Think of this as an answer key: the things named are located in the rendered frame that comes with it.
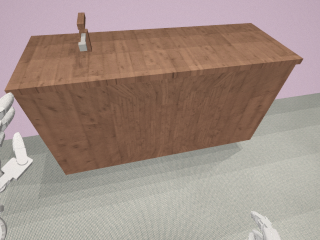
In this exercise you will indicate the counter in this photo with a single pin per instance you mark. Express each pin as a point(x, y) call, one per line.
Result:
point(141, 94)

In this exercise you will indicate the robot right hand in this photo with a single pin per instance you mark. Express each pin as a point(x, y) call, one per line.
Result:
point(268, 233)

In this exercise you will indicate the robot left hand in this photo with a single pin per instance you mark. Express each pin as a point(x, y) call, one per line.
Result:
point(16, 167)

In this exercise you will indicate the tap lever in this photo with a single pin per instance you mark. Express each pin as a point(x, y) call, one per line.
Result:
point(82, 44)

